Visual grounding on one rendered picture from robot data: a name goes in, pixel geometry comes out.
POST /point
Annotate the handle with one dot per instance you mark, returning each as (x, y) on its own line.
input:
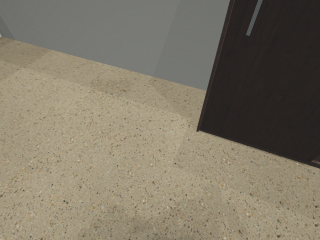
(257, 8)

